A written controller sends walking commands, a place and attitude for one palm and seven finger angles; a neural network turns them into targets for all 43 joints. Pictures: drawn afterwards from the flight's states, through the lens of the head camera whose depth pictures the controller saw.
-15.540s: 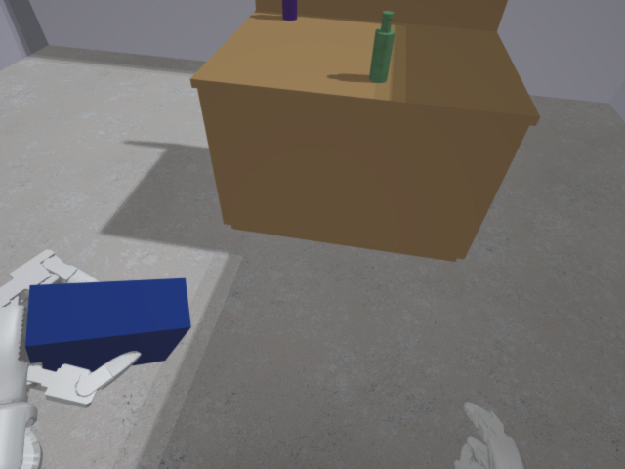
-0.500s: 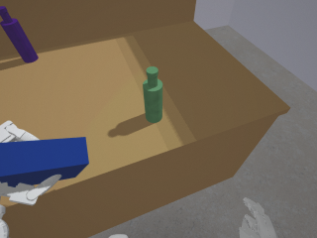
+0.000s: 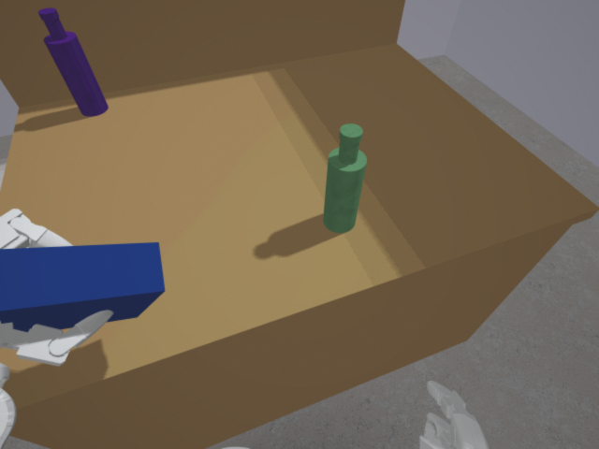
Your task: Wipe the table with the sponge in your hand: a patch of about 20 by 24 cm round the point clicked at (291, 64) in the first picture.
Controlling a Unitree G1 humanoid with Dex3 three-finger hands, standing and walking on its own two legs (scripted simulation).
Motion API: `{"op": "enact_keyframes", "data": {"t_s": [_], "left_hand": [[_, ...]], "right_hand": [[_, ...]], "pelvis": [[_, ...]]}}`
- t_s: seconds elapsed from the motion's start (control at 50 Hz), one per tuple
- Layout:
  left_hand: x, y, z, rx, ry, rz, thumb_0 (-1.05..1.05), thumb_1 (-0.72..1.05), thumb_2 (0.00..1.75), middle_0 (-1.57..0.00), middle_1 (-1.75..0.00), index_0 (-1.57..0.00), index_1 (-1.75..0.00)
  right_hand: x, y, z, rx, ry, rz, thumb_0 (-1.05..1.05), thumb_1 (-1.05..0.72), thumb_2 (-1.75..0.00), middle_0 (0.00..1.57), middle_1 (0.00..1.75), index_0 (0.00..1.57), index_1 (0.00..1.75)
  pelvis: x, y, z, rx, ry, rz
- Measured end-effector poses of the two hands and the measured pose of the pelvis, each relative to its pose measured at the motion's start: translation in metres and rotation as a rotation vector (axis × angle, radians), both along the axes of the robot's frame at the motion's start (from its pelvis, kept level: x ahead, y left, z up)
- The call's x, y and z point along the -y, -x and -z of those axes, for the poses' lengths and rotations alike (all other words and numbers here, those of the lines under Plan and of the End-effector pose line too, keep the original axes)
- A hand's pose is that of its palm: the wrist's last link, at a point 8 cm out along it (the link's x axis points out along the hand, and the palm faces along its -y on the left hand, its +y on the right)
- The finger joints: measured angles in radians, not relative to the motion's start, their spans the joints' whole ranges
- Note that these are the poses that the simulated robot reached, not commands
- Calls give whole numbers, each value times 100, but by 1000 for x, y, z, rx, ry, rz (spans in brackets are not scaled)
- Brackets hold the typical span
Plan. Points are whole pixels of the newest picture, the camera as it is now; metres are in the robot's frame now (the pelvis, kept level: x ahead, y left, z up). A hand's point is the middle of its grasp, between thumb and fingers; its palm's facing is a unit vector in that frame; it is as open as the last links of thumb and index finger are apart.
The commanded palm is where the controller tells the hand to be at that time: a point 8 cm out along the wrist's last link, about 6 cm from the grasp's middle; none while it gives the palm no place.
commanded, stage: shuffle to correct the standing spot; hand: left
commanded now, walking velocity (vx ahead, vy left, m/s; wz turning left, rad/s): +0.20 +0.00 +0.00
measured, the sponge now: (105, 288) +0.24 +0.22 +0.15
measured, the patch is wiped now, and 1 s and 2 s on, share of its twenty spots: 0.00 0.00 0.00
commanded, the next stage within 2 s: come to a stop and stand still in 0.12 s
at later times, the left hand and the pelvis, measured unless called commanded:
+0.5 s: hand (74, 252) +0.26 +0.24 +0.18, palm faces +0.32 -0.85 -0.42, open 9.4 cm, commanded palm +0.21 +0.30 +0.20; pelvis +0.04 +0.02 +0.01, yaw -1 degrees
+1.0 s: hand (30, 272) +0.24 +0.29 +0.17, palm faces +0.26 -0.88 -0.40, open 9.4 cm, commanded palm +0.19 +0.33 +0.20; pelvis +0.02 +0.06 +0.02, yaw -2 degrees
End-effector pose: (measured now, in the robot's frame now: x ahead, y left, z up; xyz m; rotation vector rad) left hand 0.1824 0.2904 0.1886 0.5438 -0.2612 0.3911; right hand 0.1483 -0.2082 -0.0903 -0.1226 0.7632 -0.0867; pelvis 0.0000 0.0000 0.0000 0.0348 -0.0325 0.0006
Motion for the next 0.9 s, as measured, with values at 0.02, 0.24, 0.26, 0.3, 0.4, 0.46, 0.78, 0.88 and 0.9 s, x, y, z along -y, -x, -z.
{"op": "enact_keyframes", "data": {"t_s": [0.02,0.24,0.26,0.3,0.4,0.46,0.78,0.88,0.9], "left_hand": [[3,-1,-2,5,-5,10,-1,-43,101,-81,-136,-81,-136],[-8,-20,-16,27,-9,81,0,-43,101,-81,-136,-81,-136],[-13,-25,-14,29,-16,76,0,-43,101,-81,-136,-81,-136],[-19,-34,-6,14,-7,59,0,-43,101,-81,-136,-81,-136],[-8,-45,-2,-39,31,62,-1,-43,101,-81,-136,-81,-136],[3,-41,-7,-37,52,101,0,-43,101,-81,-136,-81,-136],[-53,-51,-21,33,1,-3,-1,-43,101,-81,-136,-81,-136],[-34,-43,-11,41,82,104,-1,-43,101,-80,-137,-81,-137],[-30,-39,-8,28,88,138,-1,-43,101,-80,-137,-81,-137]], "right_hand": [[-1,-2,-1,9,-3,-10,1,-90,-90,20,30,20,30],[12,-26,-27,38,101,28,1,-90,-90,20,30,20,30],[13,-29,-25,50,109,44,1,-90,-90,20,30,20,30],[13,-34,-24,52,103,69,1,-90,-90,20,30,20,30],[2,-46,-23,41,66,26,1,-90,-90,19,30,19,30],[-4,-51,-27,36,53,7,1,-90,-90,20,30,20,30],[-7,-57,-44,71,117,-62,1,-90,-90,20,30,20,30],[-11,-41,-54,117,120,-21,1,-90,-90,20,30,20,30],[-13,-37,-56,120,123,-9,1,-90,-90,20,30,20,30]], "pelvis": [[1,-2,1,-6,0,-2],[-21,-27,-9,-27,18,35],[-23,-28,-5,-22,13,35],[-24,-30,-3,-12,-8,40],[-20,-38,-8,-11,28,8],[-17,-42,-12,-21,36,10],[-26,-28,-20,-20,45,37],[-44,-21,-21,-8,39,54],[-47,-21,-21,-8,40,54]]}}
